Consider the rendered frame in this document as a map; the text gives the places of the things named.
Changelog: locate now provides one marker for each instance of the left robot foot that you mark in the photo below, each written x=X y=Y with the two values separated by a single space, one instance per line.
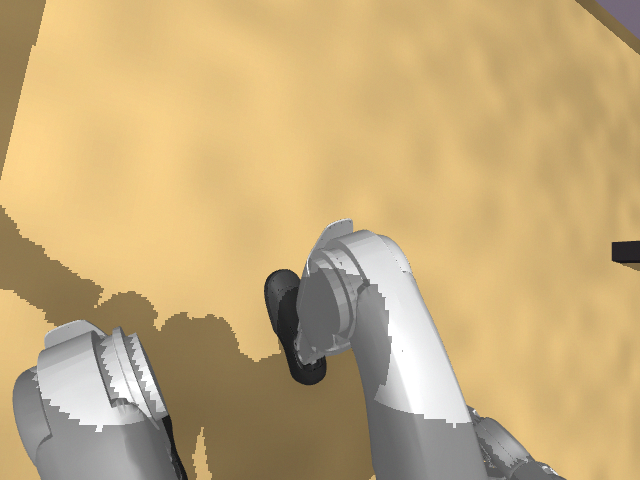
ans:
x=178 y=466

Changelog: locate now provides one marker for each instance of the right robot hand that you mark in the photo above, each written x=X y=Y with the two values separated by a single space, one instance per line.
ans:
x=501 y=451

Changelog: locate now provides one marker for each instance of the right robot foot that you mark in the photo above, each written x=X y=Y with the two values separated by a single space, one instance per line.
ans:
x=280 y=292

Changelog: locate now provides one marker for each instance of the right robot arm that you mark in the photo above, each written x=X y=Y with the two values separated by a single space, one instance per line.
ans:
x=535 y=471

